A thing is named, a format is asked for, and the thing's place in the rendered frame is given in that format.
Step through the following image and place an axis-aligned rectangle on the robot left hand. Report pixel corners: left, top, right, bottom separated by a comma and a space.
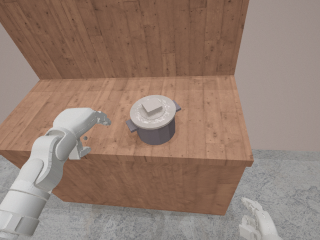
53, 107, 112, 160

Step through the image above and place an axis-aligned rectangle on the robot left forearm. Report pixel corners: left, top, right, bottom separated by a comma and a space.
0, 126, 77, 240

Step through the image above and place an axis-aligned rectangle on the pot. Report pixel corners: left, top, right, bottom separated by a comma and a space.
125, 100, 181, 145

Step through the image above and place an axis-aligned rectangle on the lid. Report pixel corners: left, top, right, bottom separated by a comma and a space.
130, 95, 176, 130

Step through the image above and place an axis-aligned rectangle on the table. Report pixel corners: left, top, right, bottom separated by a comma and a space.
0, 0, 254, 216

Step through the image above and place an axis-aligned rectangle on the knob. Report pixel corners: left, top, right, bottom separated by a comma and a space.
141, 97, 163, 115

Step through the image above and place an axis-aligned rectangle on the robot right hand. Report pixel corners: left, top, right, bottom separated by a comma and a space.
239, 197, 279, 240

